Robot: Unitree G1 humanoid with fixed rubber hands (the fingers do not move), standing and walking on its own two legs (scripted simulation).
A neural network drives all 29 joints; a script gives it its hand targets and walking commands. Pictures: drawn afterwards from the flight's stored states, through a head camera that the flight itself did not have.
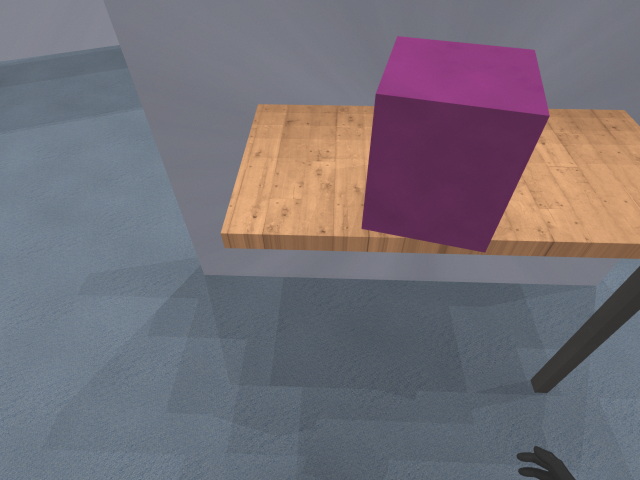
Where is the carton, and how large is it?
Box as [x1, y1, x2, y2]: [361, 36, 549, 251]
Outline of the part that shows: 397,36 375,96 361,228 479,251 485,251 549,115 534,50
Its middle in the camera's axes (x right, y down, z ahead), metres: +0.20 -0.16 +0.64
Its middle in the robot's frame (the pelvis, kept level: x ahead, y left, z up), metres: +0.61 -0.13 +0.10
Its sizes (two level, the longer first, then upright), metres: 0.210 0.200 0.250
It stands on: a table, 0.72 m high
